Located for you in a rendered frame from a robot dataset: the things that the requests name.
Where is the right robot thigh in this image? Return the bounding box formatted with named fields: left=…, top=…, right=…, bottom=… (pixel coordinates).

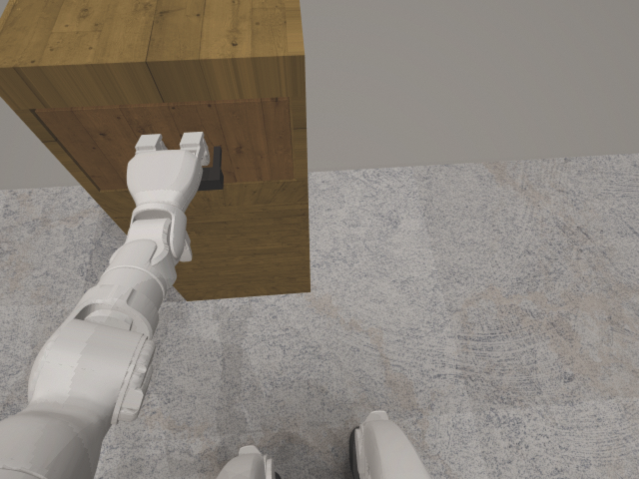
left=354, top=420, right=432, bottom=479

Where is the left robot upper arm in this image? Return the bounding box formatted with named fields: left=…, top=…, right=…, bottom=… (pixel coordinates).
left=0, top=318, right=156, bottom=479

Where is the left robot shin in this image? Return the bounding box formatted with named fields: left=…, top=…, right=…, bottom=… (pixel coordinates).
left=239, top=445, right=264, bottom=457

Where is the cabinet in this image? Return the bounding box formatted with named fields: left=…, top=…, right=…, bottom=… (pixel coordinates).
left=0, top=0, right=311, bottom=301

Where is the robot left hand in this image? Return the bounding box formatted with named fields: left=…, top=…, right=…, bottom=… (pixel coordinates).
left=127, top=132, right=210, bottom=261

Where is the left robot forearm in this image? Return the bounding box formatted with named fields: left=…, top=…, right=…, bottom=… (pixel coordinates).
left=28, top=203, right=187, bottom=405

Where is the handle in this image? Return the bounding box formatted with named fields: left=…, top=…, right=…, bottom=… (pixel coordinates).
left=198, top=146, right=224, bottom=191

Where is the drawer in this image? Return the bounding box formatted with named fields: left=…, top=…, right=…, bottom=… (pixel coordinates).
left=35, top=97, right=294, bottom=191

